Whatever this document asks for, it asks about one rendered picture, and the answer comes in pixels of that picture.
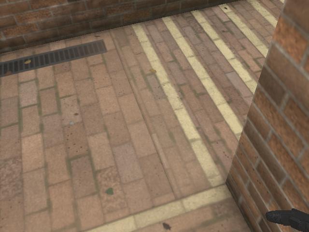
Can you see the right robot hand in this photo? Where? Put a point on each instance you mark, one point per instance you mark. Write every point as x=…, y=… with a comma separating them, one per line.
x=294, y=218

